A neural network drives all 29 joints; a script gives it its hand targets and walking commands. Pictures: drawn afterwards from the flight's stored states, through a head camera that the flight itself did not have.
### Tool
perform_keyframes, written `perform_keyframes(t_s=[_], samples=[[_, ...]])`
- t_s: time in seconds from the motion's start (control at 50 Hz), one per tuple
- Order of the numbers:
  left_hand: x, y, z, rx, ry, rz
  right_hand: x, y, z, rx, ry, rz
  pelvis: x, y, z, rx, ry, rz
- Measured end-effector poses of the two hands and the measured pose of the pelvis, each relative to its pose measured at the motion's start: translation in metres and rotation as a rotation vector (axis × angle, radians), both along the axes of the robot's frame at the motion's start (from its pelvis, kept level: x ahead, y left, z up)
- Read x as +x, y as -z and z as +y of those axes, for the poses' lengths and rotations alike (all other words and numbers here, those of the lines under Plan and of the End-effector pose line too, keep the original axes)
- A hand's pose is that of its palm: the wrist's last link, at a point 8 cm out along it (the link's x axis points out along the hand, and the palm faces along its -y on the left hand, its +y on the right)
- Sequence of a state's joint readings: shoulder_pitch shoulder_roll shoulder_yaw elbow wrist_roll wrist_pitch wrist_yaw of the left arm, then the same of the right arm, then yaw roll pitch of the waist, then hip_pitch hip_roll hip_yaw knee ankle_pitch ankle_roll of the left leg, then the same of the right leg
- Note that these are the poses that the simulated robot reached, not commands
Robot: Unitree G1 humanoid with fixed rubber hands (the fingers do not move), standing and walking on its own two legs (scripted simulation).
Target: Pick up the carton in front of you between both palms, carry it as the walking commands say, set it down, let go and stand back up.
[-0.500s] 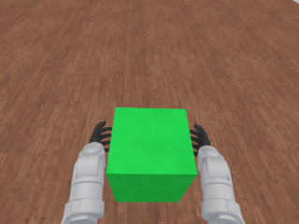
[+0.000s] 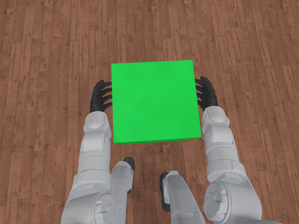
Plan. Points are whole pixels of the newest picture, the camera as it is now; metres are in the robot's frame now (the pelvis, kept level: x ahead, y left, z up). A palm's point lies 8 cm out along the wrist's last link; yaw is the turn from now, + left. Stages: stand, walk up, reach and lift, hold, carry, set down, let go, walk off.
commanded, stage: set down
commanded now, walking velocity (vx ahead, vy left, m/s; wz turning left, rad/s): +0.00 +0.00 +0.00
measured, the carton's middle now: (152, 109) +0.40 +0.01 -0.16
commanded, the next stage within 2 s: none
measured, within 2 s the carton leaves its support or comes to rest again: neither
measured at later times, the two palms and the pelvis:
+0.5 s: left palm (100, 107) +0.41 +0.19 -0.21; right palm (186, 96) +0.47 -0.11 -0.21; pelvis +0.00 -0.03 -0.12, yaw +0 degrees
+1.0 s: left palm (103, 111) +0.43 +0.21 -0.36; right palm (171, 96) +0.52 -0.07 -0.35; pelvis -0.04 -0.02 -0.24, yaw -2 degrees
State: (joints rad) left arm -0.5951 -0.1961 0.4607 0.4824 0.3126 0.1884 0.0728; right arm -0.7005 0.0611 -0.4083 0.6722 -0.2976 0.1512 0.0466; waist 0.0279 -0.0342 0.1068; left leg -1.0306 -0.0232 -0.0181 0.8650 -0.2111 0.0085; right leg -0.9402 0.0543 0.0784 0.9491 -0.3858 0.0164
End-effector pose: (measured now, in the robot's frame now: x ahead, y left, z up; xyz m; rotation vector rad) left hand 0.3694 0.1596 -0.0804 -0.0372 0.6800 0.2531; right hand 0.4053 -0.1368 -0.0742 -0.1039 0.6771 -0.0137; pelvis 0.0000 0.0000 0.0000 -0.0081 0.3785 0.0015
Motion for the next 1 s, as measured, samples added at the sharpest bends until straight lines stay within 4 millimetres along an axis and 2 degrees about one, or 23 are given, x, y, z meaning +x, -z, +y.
perform_keyframes(t_s=[0.1,0.28,0.38,0.66,1.0], samples=[[0.011,0.033,0.003,-0.012,-0.035,-0.051,0.016,0.034,0.004,0.039,-0.001,-0.042,0.0,0.03,-0.01,-0.001,-0.001,0.15],[0.029,0.064,0.011,-0.027,-0.08,-0.039,0.044,0.066,0.013,0.078,-0.005,-0.022,0.002,0.073,-0.023,0.002,0.003,0.265],[0.035,0.088,0.018,-0.019,-0.09,-0.009,0.054,0.092,0.021,0.067,-0.027,0.006,0.001,0.092,-0.027,0.002,0.003,0.317],[0.049,0.181,0.034,-0.011,-0.126,-0.004,0.08,0.187,0.039,0.047,-0.085,0.008,-0.018,0.165,-0.021,-0.006,0.015,0.425],[0.06,0.28,0.052,-0.008,-0.18,0.032,0.113,0.281,0.063,0.009,-0.173,0.037,-0.04,0.238,-0.016,0.004,0.027,0.436]])
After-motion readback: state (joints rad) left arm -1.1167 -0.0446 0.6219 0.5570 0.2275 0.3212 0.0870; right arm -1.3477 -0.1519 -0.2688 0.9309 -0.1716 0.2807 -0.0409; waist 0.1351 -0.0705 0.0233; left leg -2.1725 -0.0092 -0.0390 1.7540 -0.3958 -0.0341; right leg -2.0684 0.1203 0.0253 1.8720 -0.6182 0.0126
